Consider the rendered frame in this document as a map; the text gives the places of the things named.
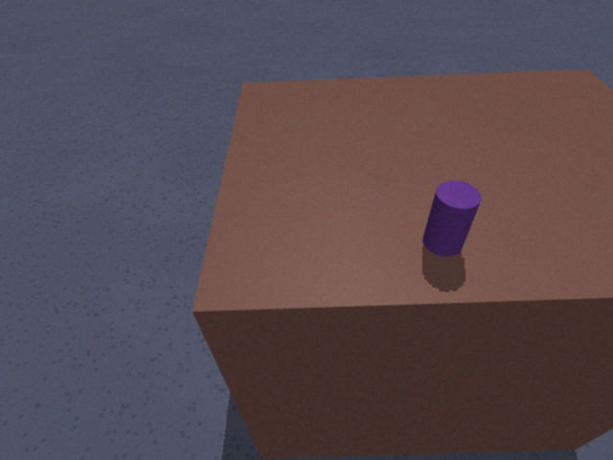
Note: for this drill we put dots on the can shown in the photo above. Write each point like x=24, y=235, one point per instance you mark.
x=453, y=210

